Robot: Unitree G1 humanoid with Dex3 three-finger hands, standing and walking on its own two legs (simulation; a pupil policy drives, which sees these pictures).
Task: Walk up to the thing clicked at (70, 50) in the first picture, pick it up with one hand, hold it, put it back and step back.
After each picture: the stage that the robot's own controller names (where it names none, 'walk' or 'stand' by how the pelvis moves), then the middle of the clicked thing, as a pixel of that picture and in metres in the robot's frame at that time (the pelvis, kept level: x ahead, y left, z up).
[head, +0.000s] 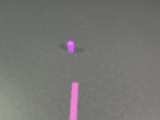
stand; (70, 47) +1.30 +0.12 -0.72
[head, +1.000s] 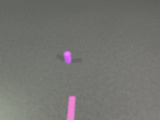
walk; (67, 57) +1.17 +0.23 -0.71
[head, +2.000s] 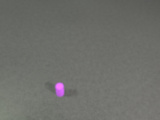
walk; (59, 89) +0.71 +0.18 -0.69
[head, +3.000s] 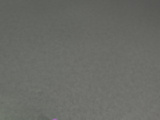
walk; out of the picture +0.42 +0.14 -0.71
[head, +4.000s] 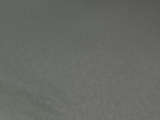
stand; out of the picture +0.33 +0.13 -0.72
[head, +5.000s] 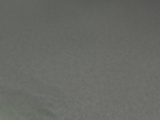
stand; out of the picture +0.33 +0.14 -0.73
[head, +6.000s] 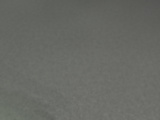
stand; out of the picture +0.33 +0.16 -0.73
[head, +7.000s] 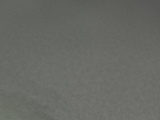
stand; out of the picture +0.32 +0.16 -0.73
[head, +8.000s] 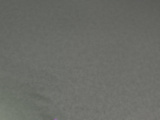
go down; out of the picture +0.33 +0.16 -0.70
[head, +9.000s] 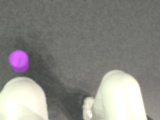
go down; (19, 62) +0.41 +0.18 -0.28
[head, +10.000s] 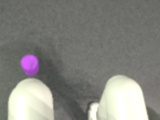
close in; (30, 65) +0.41 +0.18 -0.30
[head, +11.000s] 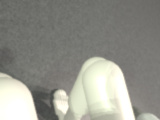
close in; out of the picture +0.41 +0.21 -0.22
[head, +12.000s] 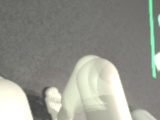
close; out of the picture +0.41 +0.22 -0.22
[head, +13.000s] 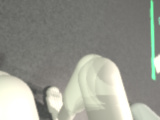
lift; out of the picture +0.38 +0.21 -0.22
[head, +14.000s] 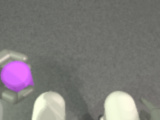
lift; (19, 80) +0.32 +0.20 -0.01
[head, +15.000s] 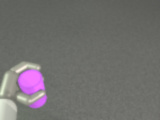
hold; (33, 89) +0.32 +0.16 +0.03
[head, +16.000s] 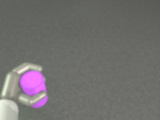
hold; (35, 89) +0.32 +0.17 +0.02
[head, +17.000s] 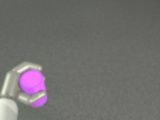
crouch; (34, 89) +0.32 +0.17 +0.02
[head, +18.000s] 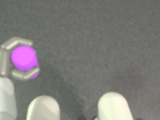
crouch; (26, 63) +0.40 +0.17 -0.06
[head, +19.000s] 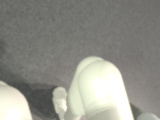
lower; out of the picture +0.42 +0.24 -0.21
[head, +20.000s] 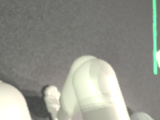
lower; out of the picture +0.42 +0.25 -0.23
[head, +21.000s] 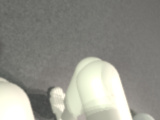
lower; out of the picture +0.42 +0.25 -0.21
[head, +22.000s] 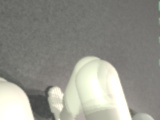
lower; out of the picture +0.41 +0.25 -0.22
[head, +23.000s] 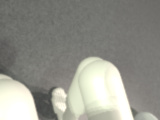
loosen; out of the picture +0.40 +0.21 -0.21
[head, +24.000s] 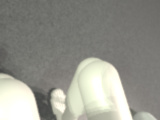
withdraw; out of the picture +0.40 +0.23 -0.24
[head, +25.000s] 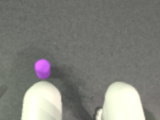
walk; (43, 69) +0.42 +0.17 -0.33
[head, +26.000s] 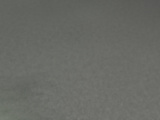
stand; out of the picture +0.33 +0.14 -0.66
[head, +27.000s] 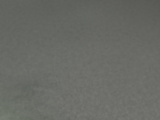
stand; out of the picture +0.35 +0.15 -0.66
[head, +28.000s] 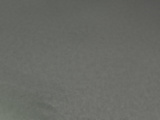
stand; out of the picture +0.35 +0.14 -0.69
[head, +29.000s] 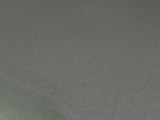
walk; out of the picture +0.37 +0.14 -0.71
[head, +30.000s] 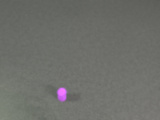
walk; (62, 94) +0.57 +0.11 -0.71
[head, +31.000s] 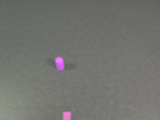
walk; (59, 63) +0.91 +0.25 -0.69
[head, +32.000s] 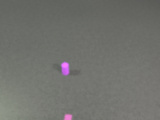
stand; (65, 68) +0.99 +0.16 -0.71
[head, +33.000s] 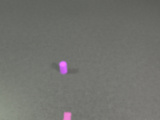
stand; (63, 67) +1.00 +0.18 -0.73
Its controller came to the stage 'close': yes
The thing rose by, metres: 0.73
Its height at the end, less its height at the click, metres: +0.00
